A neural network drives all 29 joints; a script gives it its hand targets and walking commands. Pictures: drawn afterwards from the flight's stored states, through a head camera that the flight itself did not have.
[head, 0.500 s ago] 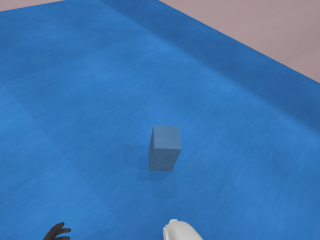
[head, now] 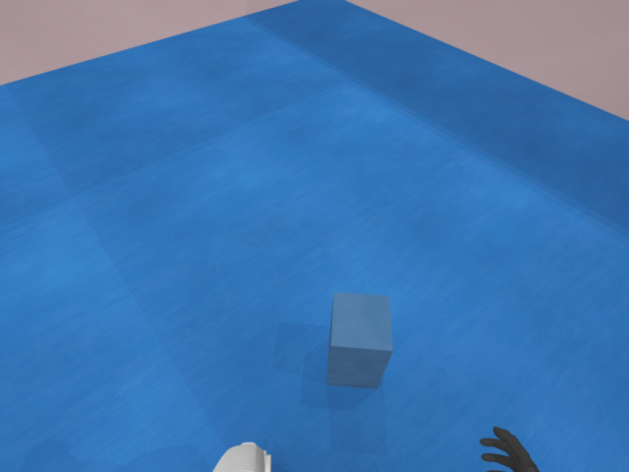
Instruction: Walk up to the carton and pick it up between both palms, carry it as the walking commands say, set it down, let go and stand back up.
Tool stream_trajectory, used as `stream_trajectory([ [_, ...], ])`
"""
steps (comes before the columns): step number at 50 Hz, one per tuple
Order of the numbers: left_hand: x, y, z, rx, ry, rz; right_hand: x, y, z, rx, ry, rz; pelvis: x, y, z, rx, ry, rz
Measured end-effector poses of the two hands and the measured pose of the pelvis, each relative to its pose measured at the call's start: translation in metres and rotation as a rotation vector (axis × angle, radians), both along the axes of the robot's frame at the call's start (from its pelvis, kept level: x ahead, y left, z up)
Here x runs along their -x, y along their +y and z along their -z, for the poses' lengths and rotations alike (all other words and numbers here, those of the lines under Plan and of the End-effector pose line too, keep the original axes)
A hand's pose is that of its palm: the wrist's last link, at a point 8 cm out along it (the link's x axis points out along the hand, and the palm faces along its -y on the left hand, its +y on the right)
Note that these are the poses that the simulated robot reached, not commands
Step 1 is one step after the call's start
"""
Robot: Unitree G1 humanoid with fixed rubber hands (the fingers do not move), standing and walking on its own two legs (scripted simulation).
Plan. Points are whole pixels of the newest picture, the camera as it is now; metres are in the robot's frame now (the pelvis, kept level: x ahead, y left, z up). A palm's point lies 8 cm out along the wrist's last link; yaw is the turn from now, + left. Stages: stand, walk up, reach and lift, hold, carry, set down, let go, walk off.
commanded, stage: walk up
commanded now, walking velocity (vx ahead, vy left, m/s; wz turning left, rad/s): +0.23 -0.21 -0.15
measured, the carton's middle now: (356, 342) +0.58 -0.08 -0.63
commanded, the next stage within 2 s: none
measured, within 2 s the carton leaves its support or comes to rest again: neither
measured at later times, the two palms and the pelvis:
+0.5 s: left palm (169, 404) +0.23 +0.25 -0.13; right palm out of the picture +0.06 -0.26 -0.11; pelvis +0.12 -0.01 +0.01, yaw -4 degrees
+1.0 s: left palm (215, 440) +0.19 +0.17 -0.16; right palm (558, 448) +0.21 -0.32 -0.12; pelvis +0.13 -0.06 -0.01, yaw -2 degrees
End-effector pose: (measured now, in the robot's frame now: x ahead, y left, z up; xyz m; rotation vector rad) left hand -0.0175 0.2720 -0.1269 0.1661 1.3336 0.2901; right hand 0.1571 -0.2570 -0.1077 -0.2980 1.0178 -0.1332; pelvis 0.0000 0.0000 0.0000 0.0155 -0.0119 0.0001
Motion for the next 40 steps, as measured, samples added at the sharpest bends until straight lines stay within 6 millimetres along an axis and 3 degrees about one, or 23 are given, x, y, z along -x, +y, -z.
stream_trajectory([
  [8, -0.016, -0.039, 0.019, 0.131, 0.055, -0.014, -0.043, 0.014, -0.007, -0.013, -0.030, 0.015, -0.047, 0.004, 0.001, 0.023, 0.022, 0.015],
  [13, -0.042, -0.041, 0.037, 0.177, 0.092, 0.008, -0.051, 0.026, -0.001, 0.001, -0.041, 0.052, -0.073, 0.013, 0.010, 0.027, 0.025, 0.027],
  [16, -0.081, -0.032, 0.036, 0.162, 0.073, 0.074, -0.024, 0.019, 0.002, 0.020, 0.017, 0.124, -0.084, 0.014, 0.007, 0.028, 0.025, 0.055],
  [23, -0.213, -0.018, 0.006, 0.092, -0.089, 0.242, 0.076, -0.004, -0.003, 0.035, 0.273, 0.285, -0.112, 0.002, -0.010, 0.071, 0.021, 0.069],
  [27, -0.275, -0.042, -0.001, 0.082, -0.155, 0.305, 0.122, -0.008, 0.001, -0.010, 0.438, 0.338, -0.128, -0.019, -0.009, 0.065, 0.019, 0.073],
  [30, -0.305, -0.070, 0.003, 0.069, -0.182, 0.331, 0.136, -0.019, 0.010, -0.049, 0.513, 0.366, -0.139, -0.041, -0.001, 0.045, 0.011, 0.062],
  [33, -0.312, -0.093, 0.012, 0.042, -0.188, 0.323, 0.123, -0.043, 0.028, -0.066, 0.513, 0.372, -0.147, -0.061, 0.013, 0.012, 0.007, 0.066],
  [36, -0.291, -0.116, 0.008, 0.053, -0.152, 0.307, 0.083, -0.061, 0.041, -0.071, 0.450, 0.329, -0.149, -0.065, 0.010, 0.031, -0.006, 0.070],
  [40, -0.266, -0.133, 0.003, 0.072, -0.154, 0.240, 0.025, -0.057, 0.051, -0.110, 0.365, 0.241, -0.151, -0.070, 0.006, 0.038, -0.027, 0.048],
])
